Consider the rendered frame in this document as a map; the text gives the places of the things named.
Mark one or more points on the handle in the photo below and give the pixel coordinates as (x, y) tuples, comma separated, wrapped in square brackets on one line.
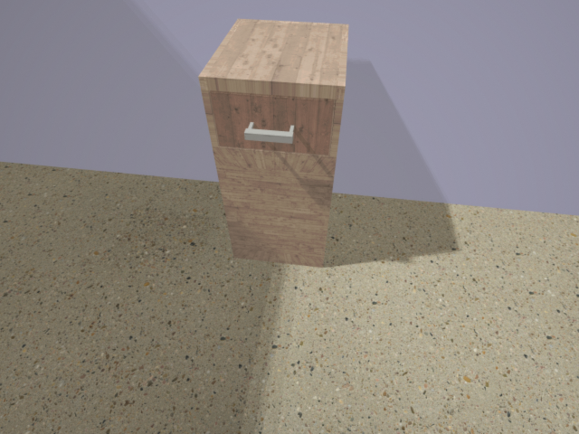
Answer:
[(269, 135)]

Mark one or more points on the drawer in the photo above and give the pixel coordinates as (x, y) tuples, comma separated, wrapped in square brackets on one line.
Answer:
[(311, 118)]

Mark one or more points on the cabinet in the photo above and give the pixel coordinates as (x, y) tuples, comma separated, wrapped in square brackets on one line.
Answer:
[(277, 203)]

